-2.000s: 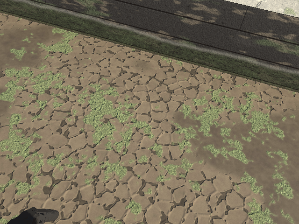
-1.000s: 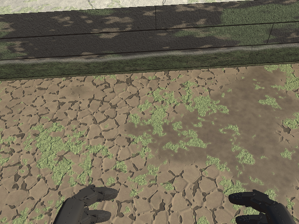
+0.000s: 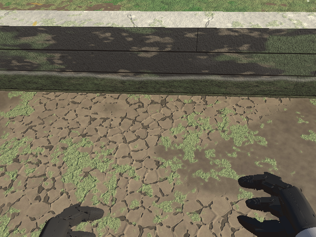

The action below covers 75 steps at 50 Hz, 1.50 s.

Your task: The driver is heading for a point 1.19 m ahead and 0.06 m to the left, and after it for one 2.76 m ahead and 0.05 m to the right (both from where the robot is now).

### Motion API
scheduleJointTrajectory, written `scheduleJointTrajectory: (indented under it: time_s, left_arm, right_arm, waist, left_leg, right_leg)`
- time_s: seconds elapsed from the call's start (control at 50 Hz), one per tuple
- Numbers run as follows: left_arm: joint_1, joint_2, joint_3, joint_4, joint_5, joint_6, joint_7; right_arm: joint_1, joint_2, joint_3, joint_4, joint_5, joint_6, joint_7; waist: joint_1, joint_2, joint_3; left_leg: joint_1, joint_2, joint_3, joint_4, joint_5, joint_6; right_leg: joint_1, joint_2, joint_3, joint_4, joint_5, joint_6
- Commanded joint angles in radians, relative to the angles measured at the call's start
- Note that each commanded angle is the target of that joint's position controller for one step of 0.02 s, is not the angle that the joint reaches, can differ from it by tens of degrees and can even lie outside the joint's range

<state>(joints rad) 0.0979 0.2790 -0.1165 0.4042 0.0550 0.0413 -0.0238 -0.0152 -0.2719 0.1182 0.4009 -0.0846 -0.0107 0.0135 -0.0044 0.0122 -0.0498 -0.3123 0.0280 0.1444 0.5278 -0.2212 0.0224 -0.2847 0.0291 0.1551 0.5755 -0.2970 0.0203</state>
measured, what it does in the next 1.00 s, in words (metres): lifts its right foot, turning left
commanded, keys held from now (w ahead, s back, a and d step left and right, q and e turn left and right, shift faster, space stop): w+e+shift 0.18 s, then w+q+shift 0.38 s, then q+shift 0.30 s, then e+shift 0.14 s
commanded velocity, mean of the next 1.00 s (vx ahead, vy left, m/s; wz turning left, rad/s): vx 0.76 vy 0.00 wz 0.16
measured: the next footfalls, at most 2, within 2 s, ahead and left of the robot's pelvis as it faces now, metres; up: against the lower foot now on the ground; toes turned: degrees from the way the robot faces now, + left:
right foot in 1.16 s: +0.03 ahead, -0.16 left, +0.00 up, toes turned +3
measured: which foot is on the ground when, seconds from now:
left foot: down 0.00-1.00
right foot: down 0.00-0.90, up 0.92-1.00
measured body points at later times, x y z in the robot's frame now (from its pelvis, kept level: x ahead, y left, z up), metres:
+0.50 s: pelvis +0.01 -0.01 +0.01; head +0.01 -0.02 +0.46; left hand +0.30 +0.11 +0.02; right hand +0.22 -0.22 -0.03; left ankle +0.04 +0.10 -0.73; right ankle +0.01 -0.13 -0.73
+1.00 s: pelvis +0.00 -0.01 -0.01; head +0.01 +0.02 +0.44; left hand +0.09 +0.30 -0.12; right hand +0.19 -0.21 -0.10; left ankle +0.04 +0.11 -0.73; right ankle -0.02 -0.15 -0.68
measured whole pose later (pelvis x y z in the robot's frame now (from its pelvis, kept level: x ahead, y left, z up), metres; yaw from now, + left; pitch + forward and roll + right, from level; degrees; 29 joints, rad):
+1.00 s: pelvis +0.00 -0.01 -0.01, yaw +16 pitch +1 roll -1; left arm 0.14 0.32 0.02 0.69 0.02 0.07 0.01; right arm 0.29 -0.24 0.02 0.50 -0.03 0.11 0.00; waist -0.02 -0.02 0.00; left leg -0.45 -0.08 -0.12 0.68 -0.24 0.05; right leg -0.41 0.05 0.05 1.02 -0.59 0.00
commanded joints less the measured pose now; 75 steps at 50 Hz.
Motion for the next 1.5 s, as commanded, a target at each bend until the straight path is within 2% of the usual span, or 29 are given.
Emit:
scheduleJointTrajectory:
  time_s: [0.02, 0.12, 0.18, 0.2, 0.28, 0.46, 0.5, 0.52, 0.54, 0.56, 0.64, 0.78, 0.84, 0.88, 0.92, 0.94, 0.98, 1.02, 1.08, 1.14, 1.16, 1.2, 1.22, 1.26, 1.32, 1.36, 1.38, 1.42, 1.5]
  left_arm:
    - [-0.13, 0.099, 0.05, -0.116, -0.01, -0.004, 0.006]
    - [-0.084, 0.089, 0.064, -0.111, -0.029, 0.015, 0.0]
    - [-0.055, 0.092, 0.069, -0.108, -0.011, 0.012, 0.0]
    - [-0.094, 0.072, 0.055, -0.116, 0.008, -0.003, 0.001]
    - [-0.15, 0.028, 0.02, -0.127, 0.024, -0.033, -0.012]
    - [-0.228, 0.001, -0.03, -0.115, 0.067, -0.076, -0.035]
    - [-0.255, -0.003, -0.036, -0.111, 0.067, -0.081, -0.044]
    - [-0.275, 0.0, -0.034, -0.098, 0.042, -0.082, -0.044]
    - [-0.344, 0.028, -0.033, -0.127, 0.052, -0.082, -0.057]
    - [-0.367, 0.02, -0.035, -0.132, 0.057, -0.082, -0.061]
    - [-0.285, 0.048, -0.002, -0.067, 0.036, -0.05, -0.035]
    - [-0.183, 0.083, 0.096, 0.057, 0.006, 0.015, 0.013]
    - [-0.179, 0.09, 0.128, 0.112, -0.002, 0.012, 0.039]
    - [-0.132, 0.074, 0.135, 0.147, -0.007, 0.013, 0.052]
    - [-0.132, 0.016, 0.116, 0.144, -0.027, 0.007, 0.047]
    - [-0.166, 0.028, 0.118, 0.13, -0.036, 0.003, 0.038]
    - [-0.031, 0.094, 0.137, 0.186, -0.047, -0.002, 0.029]
    - [0.078, 0.04, 0.116, 0.231, -0.045, 0.002, 0.026]
    - [0.075, 0.071, 0.112, 0.208, -0.043, 0.007, 0.007]
    - [0.152, 0.082, 0.122, 0.191, -0.023, 0.037, 0.003]
    - [0.17, 0.073, 0.115, 0.174, -0.003, 0.044, 0.009]
    - [0.11, 0.129, 0.131, 0.094, -0.005, 0.062, 0.038]
    - [0.044, 0.131, 0.132, 0.047, -0.009, 0.064, 0.054]
    - [0.003, 0.113, 0.125, 0.008, -0.002, 0.073, 0.074]
    - [-0.005, 0.079, 0.118, -0.018, -0.002, 0.091, 0.082]
    - [-0.013, 0.074, 0.114, -0.029, -0.03, 0.087, 0.089]
    - [0.006, 0.048, 0.103, -0.041, -0.044, 0.08, 0.087]
    - [0.025, 0.029, 0.09, -0.063, -0.048, 0.055, 0.062]
    - [-0.055, 0.047, 0.092, -0.098, -0.035, 0.021, 0.04]
  right_arm:
    - [-0.107, -0.062, -0.046, -0.088, -0.004, -0.025, -0.016]
    - [-0.078, -0.081, -0.07, -0.057, -0.009, -0.033, -0.019]
    - [-0.047, -0.083, -0.069, -0.052, -0.02, -0.017, -0.024]
    - [-0.025, -0.068, -0.064, -0.053, -0.036, -0.013, -0.018]
    - [-0.041, -0.052, -0.037, -0.076, -0.03, -0.023, -0.011]
    - [-0.011, -0.063, 0.0, -0.099, 0.0, 0.004, -0.007]
    - [-0.022, -0.055, 0.001, -0.094, -0.002, 0.007, 0.0]
    - [-0.001, -0.063, -0.009, -0.079, 0.001, 0.002, -0.007]
    - [-0.043, -0.042, 0.002, -0.105, 0.001, 0.01, -0.005]
    - [-0.039, -0.038, 0.002, -0.104, -0.002, 0.012, -0.005]
    - [0.045, -0.1, -0.035, -0.068, 0.003, 0.038, 0.006]
    - [0.158, -0.131, -0.118, -0.034, 0.055, 0.096, 0.006]
    - [0.226, -0.13, -0.154, -0.023, 0.077, 0.123, 0.0]
    - [0.283, -0.136, -0.167, -0.014, 0.077, 0.134, -0.007]
    - [0.289, -0.131, -0.154, -0.035, 0.048, 0.128, -0.011]
    - [0.279, -0.111, -0.138, -0.041, 0.035, 0.112, -0.015]
    - [0.2, -0.04, -0.107, -0.01, 0.056, 0.083, -0.02]
    - [0.203, 0.028, -0.085, 0.049, 0.069, 0.083, -0.021]
    - [0.249, -0.085, -0.132, 0.075, 0.069, 0.103, -0.039]
    - [0.209, -0.085, -0.146, 0.08, 0.084, 0.118, -0.053]
    - [0.189, -0.07, -0.14, 0.065, 0.067, 0.115, -0.054]
    - [0.099, 0.009, -0.115, 0.019, 0.05, 0.096, -0.051]
    - [0.028, 0.018, -0.104, -0.015, 0.04, 0.068, -0.046]
    - [0.008, 0.03, -0.093, -0.039, -0.002, 0.021, -0.027]
    - [0.008, 0.048, -0.073, -0.033, -0.008, -0.019, 0.005]
    - [0.076, 0.026, -0.078, 0.004, 0.007, -0.023, 0.002]
    - [0.072, -0.004, -0.084, 0.004, -0.007, -0.012, -0.001]
    - [0.008, -0.025, -0.09, -0.036, -0.031, 0.02, -0.007]
    - [-0.066, -0.06, -0.095, -0.04, -0.02, 0.028, -0.022]
  waist:
    - [-0.008, -0.054, -0.05]
    - [0.014, -0.006, -0.076]
    - [0.026, 0.017, -0.105]
    - [0.008, -0.013, -0.134]
    - [0.024, -0.102, -0.123]
    - [0.049, -0.034, -0.111]
    - [0.052, -0.023, -0.123]
    - [0.026, -0.014, -0.162]
    - [0.018, -0.093, -0.056]
    - [0.008, -0.103, -0.056]
    - [-0.01, -0.045, -0.11]
    - [-0.018, -0.019, -0.003]
    - [-0.04, -0.044, 0.006]
    - [-0.043, 0.054, -0.018]
    - [-0.052, 0.276, -0.027]
    - [-0.074, 0.299, -0.042]
    - [0.003, 0.123, -0.135]
    - [0.027, 0.088, -0.149]
    - [-0.015, 0.101, -0.112]
    - [-0.007, 0.088, 0.009]
    - [-0.011, 0.042, 0.013]
    - [-0.014, -0.249, 0.16]
    - [0.003, -0.309, 0.174]
    - [-0.022, -0.218, 0.079]
    - [0.005, -0.181, -0.034]
    - [-0.009, -0.131, -0.153]
    - [0.004, -0.018, -0.174]
    - [0.009, 0.237, -0.07]
    - [0.009, 0.164, 0.035]
  left_leg:
    - [0.235, 0.105, -0.095, -0.043, -0.016, -0.033]
    - [0.288, 0.128, -0.035, -0.022, -0.009, -0.018]
    - [0.342, 0.15, 0.035, 0.023, 0.185, 0.004]
    - [0.32, 0.142, 0.035, 0.027, 0.184, 0.005]
    - [0.317, 0.135, 0.005, -0.034, 0.065, -0.013]
    - [0.23, 0.144, -0.135, -0.157, 0.101, 0.014]
    - [0.23, 0.13, -0.176, -0.163, 0.055, 0.013]
    - [0.262, 0.126, -0.194, -0.151, -0.028, 0.017]
    - [0.182, 0.111, -0.188, -0.127, -0.013, 0.006]
    - [0.162, 0.101, -0.201, -0.118, -0.009, 0.0]
    - [0.049, 0.078, -0.248, -0.059, 0.096, 0.005]
    - [-0.116, 0.024, -0.285, 0.072, 0.076, 0.044]
    - [-0.125, 0.004, -0.31, 0.154, 0.043, 0.059]
    - [-0.114, 0.028, -0.414, 0.092, 0.001, 0.1]
    - [-0.08, 0.117, -0.7, -0.191, -0.072, 0.227]
    - [0.018, 0.167, -0.799, -0.236, -0.04, 0.294]
    - [0.064, 0.193, -0.689, -0.12, 0.135, 0.299]
    - [0.081, 0.167, -0.541, -0.08, 0.128, 0.233]
    - [0.079, 0.166, -0.483, -0.121, 0.015, 0.213]
    - [-0.025, 0.135, -0.395, -0.087, -0.169, 0.181]
    - [-0.063, 0.096, -0.349, -0.052, -0.287, 0.127]
    - [-0.096, -0.117, -0.103, 0.262, -0.242, -0.043]
    - [-0.097, -0.116, -0.182, 0.398, -0.194, -0.07]
    - [-0.218, -0.091, -0.253, 0.409, -0.268, -0.076]
    - [-0.13, -0.054, -0.233, 0.06, -0.207, -0.07]
    - [0.148, -0.041, -0.171, -0.116, 0.084, -0.07]
    - [0.293, 0.009, -0.189, -0.063, 0.151, -0.042]
    - [0.312, 0.128, -0.309, -0.12, 0.046, 0.042]
    - [0.107, 0.219, -0.314, -0.196, -0.045, 0.105]
  right_leg:
    - [-0.217, -0.075, 0.147, -0.134, -0.045, -0.091]
    - [-0.196, -0.039, 0.13, -0.04, 0.215, -0.081]
    - [-0.209, -0.037, 0.064, 0.019, 0.487, -0.059]
    - [-0.163, -0.03, 0.066, 0.008, 0.47, -0.058]
    - [-0.138, -0.042, 0.125, -0.092, 0.392, -0.047]
    - [-0.004, -0.07, 0.093, -0.131, 0.296, 0.003]
    - [-0.009, -0.087, 0.066, -0.13, 0.212, -0.008]
    - [-0.011, -0.102, 0.078, -0.162, 0.119, -0.011]
    - [-0.061, -0.104, 0.083, -0.197, 0.079, -0.009]
    - [-0.056, -0.115, 0.081, -0.21, 0.059, -0.015]
    - [0.108, -0.123, 0.008, -0.153, 0.294, -0.064]
    - [0.107, -0.161, -0.123, -0.156, 0.051, -0.137]
    - [0.055, -0.198, -0.178, -0.115, 0.0, -0.155]
    - [0.011, -0.179, -0.204, -0.009, -0.117, -0.159]
    - [-0.063, 0.025, -0.258, 0.284, -0.312, -0.086]
    - [-0.213, 0.037, -0.129, 0.508, -0.404, -0.054]
    - [-0.255, -0.009, 0.041, 0.621, -0.337, -0.005]
    - [-0.181, -0.051, 0.076, 0.4, -0.329, 0.016]
    - [-0.082, -0.03, -0.048, 0.203, -0.232, -0.028]
    - [-0.085, 0.007, -0.066, 0.086, -0.15, -0.107]
    - [-0.067, -0.005, 0.002, -0.005, -0.147, -0.141]
    - [-0.301, -0.145, 0.394, -0.367, -0.464, -0.258]
    - [-0.3, -0.155, 0.434, -0.382, -0.306, -0.277]
    - [-0.078, -0.133, 0.405, -0.265, 0.1, -0.266]
    - [0.16, -0.102, 0.365, -0.161, 0.388, -0.201]
    - [0.11, -0.07, 0.348, -0.135, 0.212, -0.158]
    - [-0.016, -0.031, 0.291, -0.112, 0.063, -0.127]
    - [-0.214, 0.049, 0.142, 0.0, -0.092, -0.054]
    - [-0.179, -0.014, 0.022, 0.251, -0.096, 0.013]
Keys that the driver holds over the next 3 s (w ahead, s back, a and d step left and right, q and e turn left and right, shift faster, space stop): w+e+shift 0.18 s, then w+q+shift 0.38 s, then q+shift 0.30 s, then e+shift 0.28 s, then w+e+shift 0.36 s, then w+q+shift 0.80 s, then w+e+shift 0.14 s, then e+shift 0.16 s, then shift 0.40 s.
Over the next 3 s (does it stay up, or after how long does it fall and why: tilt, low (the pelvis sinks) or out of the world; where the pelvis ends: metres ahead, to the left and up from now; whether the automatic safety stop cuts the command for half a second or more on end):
stays up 0.01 -0.08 0.01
